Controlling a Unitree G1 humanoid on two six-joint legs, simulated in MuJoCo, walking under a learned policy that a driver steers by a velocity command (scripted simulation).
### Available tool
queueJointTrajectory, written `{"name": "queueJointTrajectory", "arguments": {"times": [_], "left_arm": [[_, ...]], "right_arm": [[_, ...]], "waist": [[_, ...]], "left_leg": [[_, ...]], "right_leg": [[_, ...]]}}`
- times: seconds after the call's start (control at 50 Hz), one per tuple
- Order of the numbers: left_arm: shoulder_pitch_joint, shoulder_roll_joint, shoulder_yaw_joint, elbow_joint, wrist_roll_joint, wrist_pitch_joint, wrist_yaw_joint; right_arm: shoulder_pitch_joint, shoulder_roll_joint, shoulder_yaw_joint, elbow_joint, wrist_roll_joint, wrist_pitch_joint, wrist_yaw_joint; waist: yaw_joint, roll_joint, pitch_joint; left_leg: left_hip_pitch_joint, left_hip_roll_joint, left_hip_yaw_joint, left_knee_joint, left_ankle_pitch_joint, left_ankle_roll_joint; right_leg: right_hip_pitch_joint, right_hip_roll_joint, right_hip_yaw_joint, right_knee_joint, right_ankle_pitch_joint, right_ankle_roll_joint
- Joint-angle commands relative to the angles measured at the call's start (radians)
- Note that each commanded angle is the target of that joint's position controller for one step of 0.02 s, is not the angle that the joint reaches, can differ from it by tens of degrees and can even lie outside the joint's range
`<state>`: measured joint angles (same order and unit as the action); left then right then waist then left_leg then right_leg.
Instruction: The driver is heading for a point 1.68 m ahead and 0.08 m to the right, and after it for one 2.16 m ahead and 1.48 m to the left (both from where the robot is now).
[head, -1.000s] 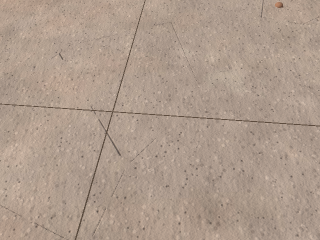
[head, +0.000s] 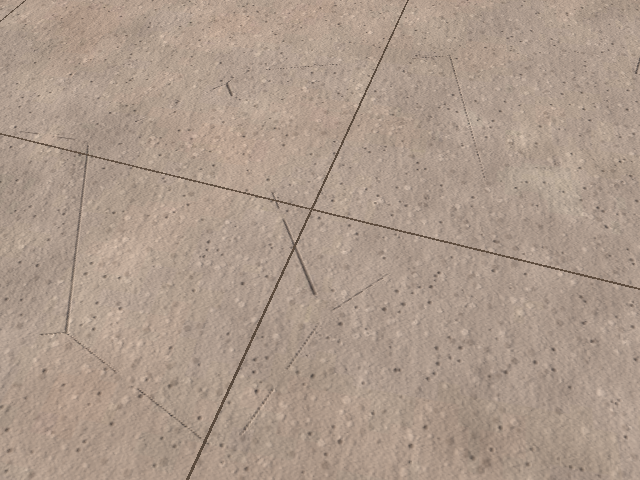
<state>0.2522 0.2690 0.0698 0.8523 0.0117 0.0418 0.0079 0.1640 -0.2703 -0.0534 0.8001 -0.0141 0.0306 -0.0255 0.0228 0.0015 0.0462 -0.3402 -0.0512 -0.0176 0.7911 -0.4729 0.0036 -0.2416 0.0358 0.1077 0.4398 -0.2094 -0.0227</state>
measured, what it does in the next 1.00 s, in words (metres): walks ahead: left foot, then right foot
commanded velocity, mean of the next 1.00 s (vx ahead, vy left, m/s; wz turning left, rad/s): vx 0.41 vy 0.00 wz -0.08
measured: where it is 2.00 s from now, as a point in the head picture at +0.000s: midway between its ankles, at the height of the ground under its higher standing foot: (361, 273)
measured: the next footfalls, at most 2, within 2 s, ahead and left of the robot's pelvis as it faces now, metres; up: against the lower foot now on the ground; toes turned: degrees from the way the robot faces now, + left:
left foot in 0.08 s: +0.03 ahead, +0.11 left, +0.00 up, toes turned -6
right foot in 0.56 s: +0.27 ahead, -0.17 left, +0.00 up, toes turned -17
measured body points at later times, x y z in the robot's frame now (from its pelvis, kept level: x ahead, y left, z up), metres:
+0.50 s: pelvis +0.12 -0.02 -0.01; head +0.15 -0.02 +0.44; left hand +0.37 +0.15 -0.12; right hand +0.00 -0.26 -0.14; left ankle -0.01 +0.11 -0.74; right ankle +0.21 -0.17 -0.71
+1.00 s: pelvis +0.37 -0.12 -0.01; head +0.41 -0.12 +0.44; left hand +0.36 +0.13 -0.15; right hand +0.52 -0.36 -0.13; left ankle +0.55 -0.02 -0.70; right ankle +0.23 -0.16 -0.74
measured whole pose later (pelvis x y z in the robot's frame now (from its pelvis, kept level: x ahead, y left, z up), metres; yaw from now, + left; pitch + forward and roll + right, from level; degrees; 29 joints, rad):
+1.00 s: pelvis +0.37 -0.12 -0.01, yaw -2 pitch +1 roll -1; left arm 0.41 0.20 0.03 0.96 0.02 -0.09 0.02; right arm 0.10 -0.23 -0.04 0.83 -0.03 -0.01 0.07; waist 0.03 0.03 0.06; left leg -0.64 0.06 0.10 0.71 -0.01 0.08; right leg 0.12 0.05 -0.26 0.20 -0.34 -0.04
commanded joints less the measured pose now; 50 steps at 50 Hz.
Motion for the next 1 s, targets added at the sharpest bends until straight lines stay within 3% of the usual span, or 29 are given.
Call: {"name": "queueJointTrajectory", "arguments": {"times": [0.02,0.06,0.08,0.1,0.12,0.14,0.16,0.2,0.24,0.36,0.42,0.48,0.52,0.54,0.56,0.58,0.6,0.62,0.64,0.66,0.7,0.74,0.8,0.88,0.96,1.0], "left_arm": [[-0.032,0.168,0.052,-0.064,0.004,0.008,-0.012],[-0.124,0.162,0.057,-0.096,-0.004,0.013,-0.017],[-0.136,0.110,0.046,-0.119,-0.007,0.005,-0.012],[-0.129,0.014,0.017,-0.161,-0.012,-0.009,-0.011],[-0.172,0.093,0.028,-0.167,0.016,-0.019,-0.012],[-0.150,0.124,0.040,-0.152,0.013,-0.025,-0.026],[-0.099,0.129,0.043,-0.125,0.014,-0.028,-0.042],[-0.061,0.115,0.040,-0.098,0.029,-0.028,-0.064],[-0.099,0.093,0.031,-0.116,0.025,-0.025,-0.078],[-0.226,0.066,0.013,-0.156,0.031,-0.031,-0.085],[-0.314,0.044,-0.006,-0.190,0.034,-0.043,-0.091],[-0.359,0.029,-0.022,-0.213,0.034,-0.053,-0.091],[-0.283,0.039,-0.017,-0.194,0.034,-0.063,-0.076],[-0.153,0.055,-0.007,-0.153,0.033,-0.073,-0.063],[0.028,0.088,0.008,-0.092,0.043,-0.088,-0.046],[0.199,0.182,0.033,-0.062,0.066,-0.096,-0.026],[0.227,0.262,0.046,-0.057,0.055,-0.095,-0.017],[0.172,0.222,0.040,-0.051,0.024,-0.093,-0.014],[0.077,0.157,0.020,-0.051,0.020,-0.097,-0.014],[0.020,0.091,0.004,-0.054,0.018,-0.106,-0.019],[-0.014,0.034,-0.013,-0.044,0.011,-0.121,-0.015],[0.021,0.037,-0.014,-0.023,0.008,-0.143,-0.012],[0.065,0.045,-0.011,0.001,0.003,-0.156,-0.006],[0.109,0.031,-0.019,0.028,0.007,-0.155,0.000],[0.165,0.065,-0.017,0.060,0.005,-0.150,0.015],[0.174,0.089,-0.014,0.072,0.007,-0.142,0.024]], "right_arm": [[0.006,-0.051,-0.005,-0.077,0.001,-0.024,0.010],[0.159,-0.055,-0.009,-0.034,0.004,-0.035,-0.001],[0.247,-0.134,-0.026,-0.014,-0.005,-0.046,-0.016],[0.264,-0.269,-0.052,-0.031,-0.017,-0.052,-0.016],[0.181,-0.259,-0.052,-0.038,-0.041,-0.055,-0.015],[0.114,-0.190,-0.034,-0.051,-0.031,-0.062,-0.015],[0.066,-0.147,-0.023,-0.060,-0.016,-0.071,-0.012],[0.084,-0.127,-0.016,-0.060,-0.009,-0.092,-0.011],[0.161,-0.119,-0.016,-0.034,-0.011,-0.108,0.001],[0.298,-0.107,-0.013,0.036,-0.015,-0.122,0.022],[0.315,-0.107,-0.009,0.065,-0.013,-0.125,0.024],[0.353,-0.116,-0.007,0.110,-0.007,-0.118,0.022],[0.350,-0.134,-0.008,0.134,-0.001,-0.111,0.021],[0.341,-0.144,-0.008,0.144,0.004,-0.107,0.022],[0.326,-0.141,-0.004,0.143,0.015,-0.105,0.022],[0.309,-0.077,0.016,0.093,0.029,-0.109,0.030],[0.375,0.001,0.025,0.069,0.034,-0.108,0.034],[0.280,-0.105,-0.008,0.077,0.018,-0.101,0.024],[0.250,-0.081,-0.007,0.065,0.021,-0.106,0.030],[0.256,-0.053,-0.003,0.083,0.021,-0.105,0.032],[0.300,-0.023,-0.002,0.117,-0.008,-0.076,0.044],[0.284,-0.009,-0.008,0.113,-0.010,-0.058,0.058],[0.178,0.001,-0.011,0.078,-0.013,-0.047,0.071],[0.018,0.015,0.000,0.020,-0.013,-0.053,0.086],[-0.126,0.024,0.019,-0.038,-0.018,-0.056,0.099],[-0.126,0.008,0.016,-0.048,-0.020,-0.055,0.096]], "waist": [[-0.010,-0.176,-0.066],[-0.112,-0.127,-0.042],[-0.141,0.038,-0.033],[-0.130,0.287,-0.063],[-0.090,0.149,0.044],[-0.034,0.083,0.081],[0.000,0.071,0.079],[-0.010,0.109,0.047],[-0.038,0.092,0.041],[-0.095,0.094,0.080],[-0.109,0.110,0.092],[-0.112,0.133,0.093],[-0.060,0.145,0.049],[0.010,0.130,-0.025],[0.091,0.100,-0.134],[0.152,-0.029,-0.281],[0.099,-0.214,-0.385],[0.102,-0.064,-0.276],[0.043,-0.065,-0.133],[0.010,-0.056,-0.070],[-0.035,-0.099,-0.025],[-0.049,-0.088,-0.011],[-0.047,-0.085,0.027],[-0.028,-0.073,0.064],[0.004,-0.062,0.083],[-0.009,-0.066,0.058]], "left_leg": [[0.056,-0.020,0.021,-0.161,-0.013,-0.005],[0.332,-0.031,0.042,-0.433,0.144,0.022],[0.478,0.115,-0.130,-0.553,-0.012,0.050],[0.481,0.431,-0.571,-0.709,-0.364,0.127],[0.296,0.467,-0.623,-0.744,-0.392,0.180],[0.239,0.418,-0.539,-0.730,-0.345,0.177],[0.247,0.356,-0.420,-0.727,-0.241,0.151],[0.283,0.285,-0.242,-0.720,-0.040,0.132],[0.335,0.279,-0.161,-0.702,0.092,0.132],[0.409,0.300,-0.060,-0.691,0.289,0.159],[0.396,0.298,0.013,-0.670,0.456,0.161],[0.399,0.308,0.045,-0.631,0.623,0.160],[0.389,0.312,0.060,-0.512,0.959,0.153],[0.375,0.297,0.075,-0.361,1.123,0.141],[0.263,0.260,0.103,-0.158,1.069,0.118],[-0.003,0.193,0.125,0.156,0.659,0.088],[-0.254,0.030,0.061,0.446,-0.066,0.068],[-0.287,0.067,-0.082,0.504,0.022,0.088],[-0.284,0.108,-0.072,0.464,0.111,0.095],[-0.248,0.137,-0.053,0.405,0.163,0.093],[-0.180,0.155,-0.038,0.359,0.207,0.075],[-0.195,0.146,-0.029,0.360,0.238,0.069],[-0.316,0.155,-0.011,0.337,0.330,0.057],[-0.362,0.140,0.037,0.143,0.470,0.049],[-0.304,0.110,0.130,-0.088,0.501,0.076],[-0.248,0.067,0.166,-0.144,0.443,0.109]], "right_leg": [[-0.002,-0.175,0.281,-0.180,-0.272,-0.190],[-0.210,-0.098,0.252,-0.112,-0.387,-0.125],[-0.392,-0.007,0.157,0.081,-0.445,-0.062],[-0.530,0.129,0.000,0.377,-0.418,-0.025],[-0.542,0.032,0.056,0.492,-0.273,-0.033],[-0.502,-0.001,0.064,0.535,-0.186,-0.037],[-0.480,-0.017,0.037,0.561,-0.123,-0.022],[-0.474,-0.029,-0.018,0.643,-0.049,0.001],[-0.523,-0.042,-0.027,0.673,-0.003,0.007],[-0.587,-0.034,-0.020,0.499,0.062,0.021],[-0.510,-0.040,-0.110,0.335,0.070,0.009],[-0.386,-0.040,-0.202,0.196,0.017,-0.037],[-0.212,0.006,-0.241,0.139,-0.035,-0.084],[-0.050,0.040,-0.246,0.088,-0.018,-0.107],[0.210,0.023,-0.212,0.043,0.044,-0.129],[0.512,-0.240,0.083,-0.010,-0.175,-0.183],[0.634,-0.506,0.538,-0.133,-0.159,-0.251],[0.489,-0.455,0.465,-0.150,-0.117,-0.225],[0.339,-0.409,0.286,-0.177,-0.037,-0.193],[0.238,-0.354,0.171,-0.218,0.036,-0.154],[0.130,-0.284,0.020,-0.268,0.105,-0.108],[0.116,-0.274,-0.047,-0.288,0.216,-0.103],[0.140,-0.266,-0.143,-0.308,0.311,-0.098],[0.160,-0.240,-0.251,-0.302,0.428,-0.090],[0.241,-0.266,-0.312,-0.286,0.568,-0.079],[0.316,-0.280,-0.342,-0.212,0.791,-0.068]]}}
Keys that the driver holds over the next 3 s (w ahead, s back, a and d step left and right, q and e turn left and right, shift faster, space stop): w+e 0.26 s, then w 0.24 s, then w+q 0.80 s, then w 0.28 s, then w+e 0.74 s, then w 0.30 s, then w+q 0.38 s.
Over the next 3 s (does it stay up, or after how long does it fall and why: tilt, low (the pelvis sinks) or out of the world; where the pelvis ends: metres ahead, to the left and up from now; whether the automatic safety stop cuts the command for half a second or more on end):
stays up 1.43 -0.14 0.00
